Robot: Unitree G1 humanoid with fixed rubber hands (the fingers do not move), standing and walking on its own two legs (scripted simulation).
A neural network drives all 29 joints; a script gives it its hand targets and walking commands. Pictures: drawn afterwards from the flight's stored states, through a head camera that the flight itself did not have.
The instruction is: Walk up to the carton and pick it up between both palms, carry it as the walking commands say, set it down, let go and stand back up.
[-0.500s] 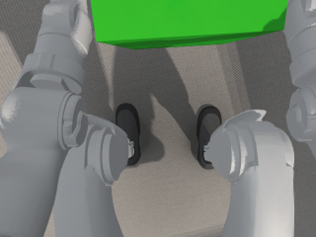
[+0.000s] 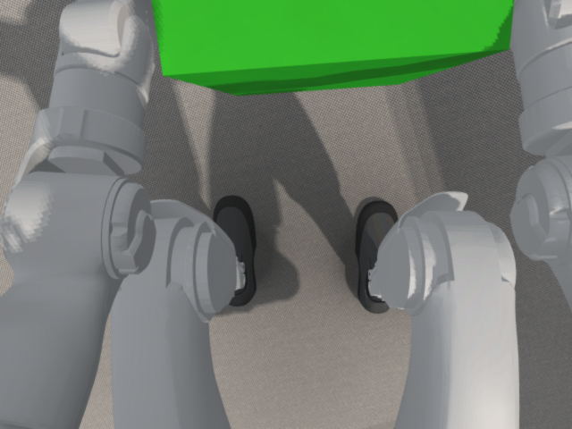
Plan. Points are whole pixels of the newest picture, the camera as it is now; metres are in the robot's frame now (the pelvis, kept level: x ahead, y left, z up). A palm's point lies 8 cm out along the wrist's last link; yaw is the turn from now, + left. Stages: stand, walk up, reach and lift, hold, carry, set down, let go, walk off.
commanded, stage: reach and lift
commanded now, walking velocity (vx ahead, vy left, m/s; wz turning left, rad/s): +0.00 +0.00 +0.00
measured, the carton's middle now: out of the picture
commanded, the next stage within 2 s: none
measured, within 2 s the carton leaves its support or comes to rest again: neither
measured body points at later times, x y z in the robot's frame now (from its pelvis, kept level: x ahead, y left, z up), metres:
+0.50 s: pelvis -0.01 +0.00 +0.01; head +0.34 -0.02 +0.29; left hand +0.57 +0.16 -0.09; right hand +0.58 -0.18 -0.09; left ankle +0.15 +0.13 -0.35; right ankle +0.14 -0.12 -0.35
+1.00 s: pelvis -0.01 +0.00 +0.07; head +0.32 -0.01 +0.36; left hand +0.55 +0.17 -0.01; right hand +0.57 -0.17 -0.01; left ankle +0.15 +0.13 -0.35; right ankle +0.14 -0.12 -0.35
